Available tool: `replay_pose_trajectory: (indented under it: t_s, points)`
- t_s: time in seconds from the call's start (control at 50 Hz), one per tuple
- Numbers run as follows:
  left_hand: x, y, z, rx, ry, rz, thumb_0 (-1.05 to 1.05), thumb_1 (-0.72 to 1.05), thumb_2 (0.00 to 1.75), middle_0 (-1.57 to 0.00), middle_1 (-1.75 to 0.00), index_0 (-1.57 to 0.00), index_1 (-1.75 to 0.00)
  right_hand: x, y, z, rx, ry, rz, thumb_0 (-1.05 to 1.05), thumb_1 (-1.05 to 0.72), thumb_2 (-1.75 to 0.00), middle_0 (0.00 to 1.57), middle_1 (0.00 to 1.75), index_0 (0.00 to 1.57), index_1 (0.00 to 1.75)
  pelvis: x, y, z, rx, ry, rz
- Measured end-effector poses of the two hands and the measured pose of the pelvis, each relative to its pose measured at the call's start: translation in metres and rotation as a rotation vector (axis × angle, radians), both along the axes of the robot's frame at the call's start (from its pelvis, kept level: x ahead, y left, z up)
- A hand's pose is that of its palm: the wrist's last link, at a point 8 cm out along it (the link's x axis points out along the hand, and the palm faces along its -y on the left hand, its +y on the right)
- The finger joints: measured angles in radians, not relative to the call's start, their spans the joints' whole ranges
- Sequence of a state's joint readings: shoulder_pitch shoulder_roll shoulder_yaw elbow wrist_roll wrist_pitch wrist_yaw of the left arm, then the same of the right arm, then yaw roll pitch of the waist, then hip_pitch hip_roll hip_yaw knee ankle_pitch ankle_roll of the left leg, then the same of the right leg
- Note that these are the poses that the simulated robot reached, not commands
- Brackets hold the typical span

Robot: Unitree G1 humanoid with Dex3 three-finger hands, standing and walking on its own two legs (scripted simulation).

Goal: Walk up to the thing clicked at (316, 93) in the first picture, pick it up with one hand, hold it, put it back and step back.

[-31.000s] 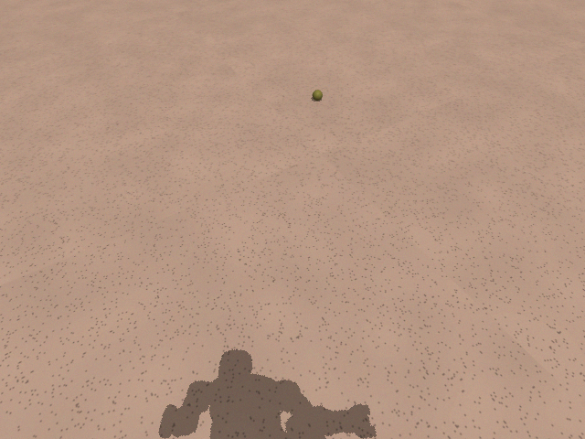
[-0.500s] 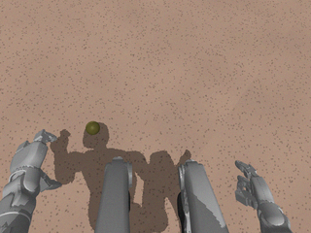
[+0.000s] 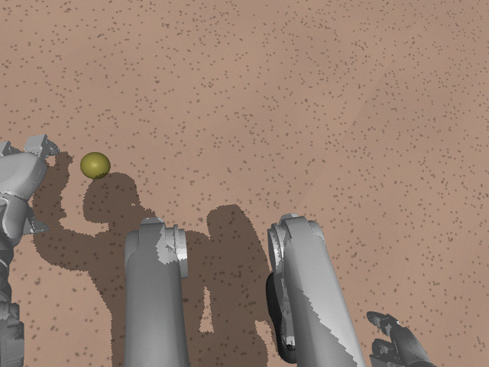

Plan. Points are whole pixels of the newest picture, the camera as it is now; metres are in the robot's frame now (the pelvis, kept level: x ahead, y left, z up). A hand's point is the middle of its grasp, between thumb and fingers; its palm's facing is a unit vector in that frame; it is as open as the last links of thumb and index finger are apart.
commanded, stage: rise first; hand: left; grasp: from above
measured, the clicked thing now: (95, 165) +0.49 +0.33 -0.34
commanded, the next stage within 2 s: approach in 0.78 s
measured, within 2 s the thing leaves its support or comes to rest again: neither
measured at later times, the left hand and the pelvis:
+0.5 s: hand (53, 180) +0.42 +0.35 -0.19, palm faces -0.45 -0.08 -0.89, open 14.1 cm; pelvis +0.01 +0.02 -0.03, yaw -2 degrees
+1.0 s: hand (68, 174) +0.44 +0.34 -0.22, palm faces -0.46 -0.10 -0.88, open 14.2 cm; pelvis +0.01 +0.01 -0.05, yaw -4 degrees
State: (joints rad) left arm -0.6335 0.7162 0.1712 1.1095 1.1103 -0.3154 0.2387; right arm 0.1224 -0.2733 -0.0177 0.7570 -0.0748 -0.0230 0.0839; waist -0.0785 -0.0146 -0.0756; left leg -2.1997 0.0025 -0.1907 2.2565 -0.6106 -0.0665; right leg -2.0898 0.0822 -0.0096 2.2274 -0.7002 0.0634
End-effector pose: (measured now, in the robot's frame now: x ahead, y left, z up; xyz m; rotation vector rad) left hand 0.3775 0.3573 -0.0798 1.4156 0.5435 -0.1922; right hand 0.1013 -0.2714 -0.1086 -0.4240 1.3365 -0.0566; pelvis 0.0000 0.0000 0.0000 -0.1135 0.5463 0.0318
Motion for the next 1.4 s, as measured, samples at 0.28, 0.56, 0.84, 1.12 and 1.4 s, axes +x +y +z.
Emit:
replay_pose_trajectory:
  t_s: [0.28, 0.56, 0.84, 1.12, 1.4]
  points:
    - [0.031, -0.004, -0.037, 0.042, -0.003, -0.097, 0.00, -0.51, 1.01, -0.09, -0.97, -0.09, -0.97, 0.009, 0.013, -0.009, -0.023, 0.023, 0.017, 0.01, -0.89, -0.90, 0.20, 0.29, 0.21, 0.30, 0.007, 0.012, -0.017, -0.032, 0.018, -0.006]
    - [0.046, -0.005, -0.060, 0.041, -0.004, -0.086, 0.00, -0.52, 1.00, -0.08, -1.00, -0.08, -0.99, 0.007, 0.020, -0.019, -0.019, 0.045, 0.026, 0.01, -0.90, -0.90, 0.20, 0.29, 0.21, 0.30, 0.013, 0.016, -0.030, -0.041, 0.024, -0.019]
    - [0.059, -0.012, -0.078, 0.042, 0.003, -0.073, 0.00, -0.54, 1.02, -0.08, -1.02, -0.07, -1.01, -0.015, 0.015, -0.028, -0.027, 0.093, 0.013, 0.01, -0.90, -0.90, 0.20, 0.29, 0.21, 0.30, 0.013, 0.013, -0.042, -0.041, 0.017, -0.034]
    - [0.085, -0.027, -0.098, 0.033, -0.002, -0.110, 0.00, -0.52, 0.99, -0.08, -1.04, -0.08, -1.02, -0.023, 0.012, -0.027, -0.054, 0.120, 0.034, 0.01, -0.90, -0.89, 0.20, 0.29, 0.21, 0.30, 0.015, 0.012, -0.051, -0.047, 0.014, -0.046]
    - [0.143, -0.042, -0.066, 0.105, -0.068, -0.045, 0.00, -0.51, 0.97, -0.08, -1.05, -0.09, -1.03, -0.041, 0.017, -0.022, -0.033, 0.140, -0.068, 0.01, -0.91, -0.90, 0.20, 0.29, 0.20, 0.30, 0.022, 0.015, -0.044, -0.053, 0.055, -0.055]
